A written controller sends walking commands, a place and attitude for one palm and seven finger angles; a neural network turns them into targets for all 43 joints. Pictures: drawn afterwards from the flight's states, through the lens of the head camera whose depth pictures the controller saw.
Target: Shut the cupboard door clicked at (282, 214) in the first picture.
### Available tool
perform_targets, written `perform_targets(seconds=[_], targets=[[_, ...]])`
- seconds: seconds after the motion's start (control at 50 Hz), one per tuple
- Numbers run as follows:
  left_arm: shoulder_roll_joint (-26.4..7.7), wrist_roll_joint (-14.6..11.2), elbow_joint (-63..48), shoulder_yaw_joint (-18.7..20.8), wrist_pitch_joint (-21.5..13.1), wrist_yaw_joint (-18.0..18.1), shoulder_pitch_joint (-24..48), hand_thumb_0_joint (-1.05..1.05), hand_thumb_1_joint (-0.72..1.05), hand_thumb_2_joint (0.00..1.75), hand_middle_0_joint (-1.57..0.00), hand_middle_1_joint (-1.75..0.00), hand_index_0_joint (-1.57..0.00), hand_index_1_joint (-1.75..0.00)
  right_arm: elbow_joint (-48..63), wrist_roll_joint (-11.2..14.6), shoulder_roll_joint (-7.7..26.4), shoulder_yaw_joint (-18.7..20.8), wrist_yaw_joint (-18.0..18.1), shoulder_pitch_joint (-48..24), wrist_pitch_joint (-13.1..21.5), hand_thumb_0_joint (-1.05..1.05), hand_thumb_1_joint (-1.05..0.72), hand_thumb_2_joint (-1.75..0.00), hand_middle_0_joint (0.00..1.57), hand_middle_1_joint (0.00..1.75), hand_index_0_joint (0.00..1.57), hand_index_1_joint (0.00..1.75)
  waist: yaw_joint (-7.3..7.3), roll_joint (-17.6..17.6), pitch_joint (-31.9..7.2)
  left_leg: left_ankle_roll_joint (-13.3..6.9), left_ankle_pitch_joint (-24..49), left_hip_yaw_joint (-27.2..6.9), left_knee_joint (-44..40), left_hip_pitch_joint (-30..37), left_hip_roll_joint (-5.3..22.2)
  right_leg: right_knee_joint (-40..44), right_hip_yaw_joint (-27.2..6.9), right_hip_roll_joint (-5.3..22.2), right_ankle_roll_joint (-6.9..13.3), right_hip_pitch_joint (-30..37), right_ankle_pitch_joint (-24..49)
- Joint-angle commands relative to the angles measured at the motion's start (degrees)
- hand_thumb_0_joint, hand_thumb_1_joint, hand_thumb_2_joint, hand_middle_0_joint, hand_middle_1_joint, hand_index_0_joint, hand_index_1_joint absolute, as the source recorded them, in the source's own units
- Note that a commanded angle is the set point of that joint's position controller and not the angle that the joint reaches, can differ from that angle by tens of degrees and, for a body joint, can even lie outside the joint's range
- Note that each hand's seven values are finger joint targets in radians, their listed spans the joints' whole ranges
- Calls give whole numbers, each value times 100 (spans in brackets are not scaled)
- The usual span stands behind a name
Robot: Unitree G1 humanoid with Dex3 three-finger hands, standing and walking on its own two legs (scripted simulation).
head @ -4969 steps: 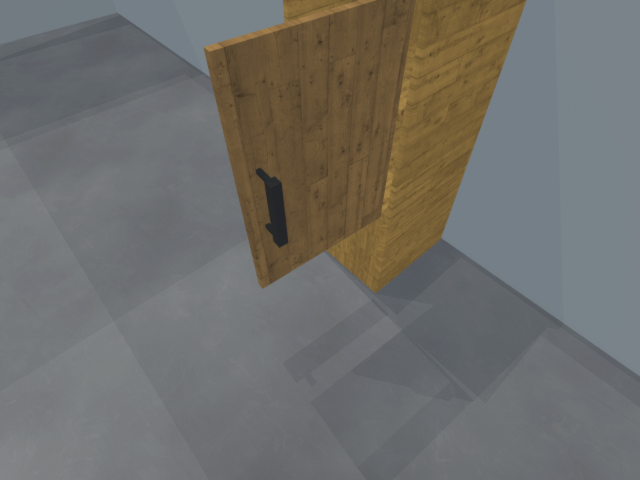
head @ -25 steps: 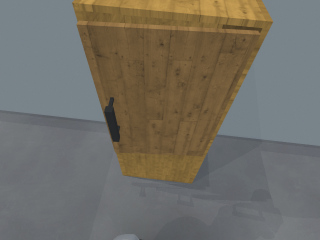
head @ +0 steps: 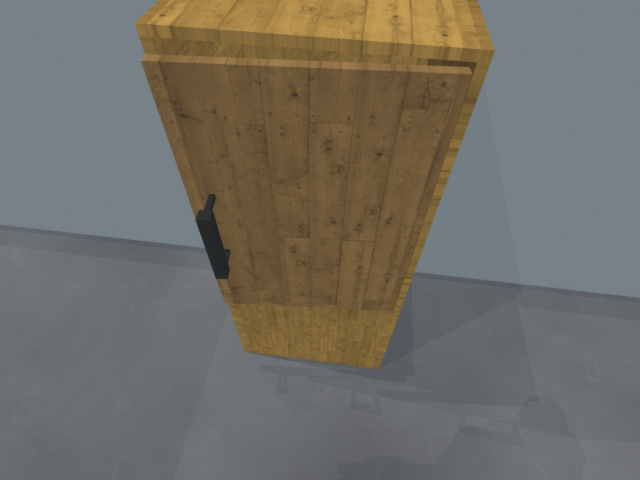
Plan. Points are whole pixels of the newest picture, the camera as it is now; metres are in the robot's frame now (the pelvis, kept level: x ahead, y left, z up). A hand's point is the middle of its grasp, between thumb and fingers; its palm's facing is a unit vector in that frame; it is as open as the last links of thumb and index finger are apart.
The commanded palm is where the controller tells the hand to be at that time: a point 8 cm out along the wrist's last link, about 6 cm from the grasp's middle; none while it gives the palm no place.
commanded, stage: come to a stop and stand still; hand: left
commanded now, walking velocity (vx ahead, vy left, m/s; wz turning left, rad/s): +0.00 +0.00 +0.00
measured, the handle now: (217, 238) +0.50 +0.23 -0.07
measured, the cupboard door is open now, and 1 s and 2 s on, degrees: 5 5 5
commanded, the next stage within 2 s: look again from close up in 0.54 s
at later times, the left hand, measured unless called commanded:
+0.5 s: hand out of the picture +0.03 +0.26 -0.17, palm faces -0.02 -0.96 -0.28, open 7.4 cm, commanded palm none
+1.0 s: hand out of the picture +0.10 +0.21 -0.17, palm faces -0.02 -0.96 -0.27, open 7.4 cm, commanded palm none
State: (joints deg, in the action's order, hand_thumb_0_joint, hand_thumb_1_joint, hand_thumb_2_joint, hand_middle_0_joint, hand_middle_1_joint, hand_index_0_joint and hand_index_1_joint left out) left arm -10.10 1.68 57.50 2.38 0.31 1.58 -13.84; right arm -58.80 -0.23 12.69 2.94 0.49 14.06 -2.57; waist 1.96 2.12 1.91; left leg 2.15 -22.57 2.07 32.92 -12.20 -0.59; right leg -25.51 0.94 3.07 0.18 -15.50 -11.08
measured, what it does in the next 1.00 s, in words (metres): steps on the spot: left foot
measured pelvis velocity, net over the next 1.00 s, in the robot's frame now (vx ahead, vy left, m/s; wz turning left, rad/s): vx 0.03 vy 0.01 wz -0.02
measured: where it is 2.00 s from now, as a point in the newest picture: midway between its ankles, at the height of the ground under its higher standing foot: outside the picture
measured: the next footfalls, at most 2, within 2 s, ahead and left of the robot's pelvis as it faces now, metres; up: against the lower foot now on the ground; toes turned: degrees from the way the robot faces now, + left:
left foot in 0.04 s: -0.01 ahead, +0.13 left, +0.00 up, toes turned +2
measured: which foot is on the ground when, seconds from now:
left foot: up 0.00-0.02, down 0.04-1.00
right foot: down 0.00-1.00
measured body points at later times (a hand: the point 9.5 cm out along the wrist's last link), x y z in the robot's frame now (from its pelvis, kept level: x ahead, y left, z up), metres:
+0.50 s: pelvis +0.01 +0.06 -0.01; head +0.03 +0.03 +0.44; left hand +0.03 +0.31 -0.15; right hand +0.01 -0.17 -0.17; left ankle -0.05 +0.13 -0.74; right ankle +0.02 -0.12 -0.74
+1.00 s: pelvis +0.03 +0.01 -0.01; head +0.06 +0.00 +0.44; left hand +0.10 +0.26 -0.15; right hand +0.07 -0.24 -0.17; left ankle -0.05 +0.13 -0.74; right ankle +0.02 -0.12 -0.74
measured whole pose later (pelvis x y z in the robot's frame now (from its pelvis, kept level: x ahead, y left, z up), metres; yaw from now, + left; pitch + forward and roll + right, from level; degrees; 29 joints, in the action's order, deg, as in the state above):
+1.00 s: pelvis +0.03 +0.01 -0.01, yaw -1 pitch +0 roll +1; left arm -12.0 0.7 61.0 0.5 -0.1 1.5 -7.6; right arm -60.8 -0.9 12.9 0.6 1.9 10.7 1.1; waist -0.1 -1.0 4.5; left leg 0.2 -19.9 2.7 24.9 -4.5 0.4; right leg -30.1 -0.3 2.1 -1.1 -13.8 -15.9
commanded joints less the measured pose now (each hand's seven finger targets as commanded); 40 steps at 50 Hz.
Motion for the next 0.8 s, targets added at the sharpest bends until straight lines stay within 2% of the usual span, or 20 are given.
perform_targets(seconds=[0.0,0.02,0.04,0.06,0.08,0.1,0.12,0.14,0.18,0.2,0.22,0.26,0.28,0.32,0.38,0.4,0.48,0.58,0.66,0.78], targets=[[-726,-107,-143,167,-18,44,-148,0,90,90,-20,-30,-20,-30,121,-21,410,-8,84,561,304,0,-90,-90,20,30,20,30,-100,-101,-762,-215,1754,-530,-1602,961,649,-346,-551,468,236,346,873],[-763,-123,113,-18,-137,262,-585,0,90,90,-20,-30,-20,-30,583,-18,777,70,49,-152,306,0,-90,-90,20,30,20,30,7,-1398,-304,-112,1212,102,-437,-28,836,-291,-332,563,209,527,463],[-1095,-64,-172,50,-164,190,-328,0,90,90,-20,-30,-20,-30,763,-110,350,-47,-3,163,239,0,-90,-90,20,30,20,30,-155,-1027,-383,-144,198,8,-362,-413,324,-28,-809,666,353,281,-690],[-993,-37,-269,122,-219,177,-273,0,90,90,-20,-30,-20,-30,714,-149,240,-107,3,434,263,0,-90,-90,20,30,20,30,-227,-678,-166,-228,310,-71,-377,-415,405,68,-1087,808,512,-136,-867],[-1043,-21,-205,37,-133,145,-112,0,90,90,-20,-30,-20,-30,640,-116,172,-131,-15,536,302,0,-90,-90,20,30,20,30,-328,-1182,-24,-245,386,-298,-707,-300,424,-153,-678,633,442,-386,-1335],[-817,-13,-237,-30,-76,121,-32,0,90,90,-20,-30,-20,-30,656,-141,178,-163,-40,612,353,0,-90,-90,20,30,20,30,-301,-1800,179,-350,812,-673,-1101,-552,685,-666,-161,201,275,-321,-1086],[-680,-3,-264,-52,-45,90,-57,0,90,90,-20,-30,-20,-30,752,-120,364,-153,-11,552,380,0,-90,-90,20,30,20,30,-240,-1815,262,-455,1107,-975,-1468,-826,923,-976,177,-113,133,-117,-1081],[-616,-9,-216,-82,-45,70,-135,0,90,90,-20,-30,-20,-30,804,-101,481,-146,33,388,394,0,-90,-90,20,30,20,30,-125,-1478,345,-555,1422,-1012,-1469,-823,983,-926,203,-150,98,-62,-962],[-533,-53,-87,-122,-76,37,-246,0,90,90,-20,-30,-20,-30,843,-70,477,-175,83,366,420,0,-90,-90,20,30,20,30,-78,-536,288,-573,1729,-789,-1220,-634,814,-592,-3,-43,135,145,-388],[-588,-67,-62,-128,-101,18,-171,0,90,90,-20,-30,-20,-30,794,-66,382,-198,87,436,436,0,-90,-90,20,30,20,30,-110,-298,349,-552,1746,-719,-1238,-610,713,-518,-108,18,163,189,-109],[-607,-83,-53,-141,-104,14,-203,0,90,90,-20,-30,-20,-30,740,-63,419,-193,92,469,449,0,-90,-90,20,30,20,30,-124,-191,378,-522,1473,-713,-1320,-550,652,-452,-262,58,172,151,-83],[-649,-83,-16,-140,-85,20,-188,0,90,90,-20,-30,-20,-30,656,-72,512,-179,89,513,450,0,-90,-90,20,30,20,30,-152,-7,526,-511,910,-734,-1491,-528,644,-354,-324,91,153,63,-229],[-647,-84,-5,-137,-76,23,-188,0,90,90,-20,-30,-20,-30,623,-75,549,-180,90,522,455,0,-90,-90,20,30,20,30,-155,-25,566,-515,841,-753,-1558,-519,641,-352,-351,86,148,58,-191],[-687,-79,6,-129,-69,24,-197,0,90,90,-20,-30,-20,-30,528,-77,547,-196,99,516,484,0,-90,-90,20,30,20,30,-129,-329,507,-514,1124,-730,-1631,-457,639,-421,-323,85,141,138,-61],[-740,-91,67,-118,-90,26,-212,0,90,90,-20,-30,-20,-30,428,-73,575,-197,123,528,511,0,-90,-90,20,30,20,30,-135,-200,262,-513,1625,-628,-1511,-121,647,-388,-365,148,144,227,224],[-752,-93,67,-111,-100,24,-194,0,90,90,-20,-30,-20,-30,393,-76,562,-195,131,532,526,0,-90,-90,20,30,20,30,-133,-344,195,-516,1850,-583,-1483,-31,630,-397,-368,163,156,266,335],[-818,-103,123,-99,-106,31,-89,0,90,90,-20,-30,-20,-30,253,-75,601,-180,158,532,536,0,-90,-90,20,30,20,30,-172,-312,-16,-477,2530,-461,-1325,319,647,-462,-360,199,148,334,747],[-864,-98,174,-84,-107,34,32,0,90,90,-20,-30,-20,-30,138,-74,605,-163,175,450,519,0,-90,-90,20,30,20,30,-179,-280,-47,-467,2691,-388,-1231,433,631,-466,-375,242,144,409,1125],[-896,-96,174,-62,-93,36,145,0,90,90,-20,-30,-20,-30,79,-78,621,-155,187,347,508,0,-90,-90,20,30,20,30,-179,-415,-43,-458,2804,-364,-1212,460,624,-473,-357,247,146,469,1249],[-991,-90,153,-31,-118,31,303,0,90,90,-20,-30,-20,-30,45,-77,669,-127,186,197,481,0,-90,-90,20,30,20,30,-190,-265,-190,-426,2699,-306,-1130,546,625,-417,-408,317,176,608,1682]])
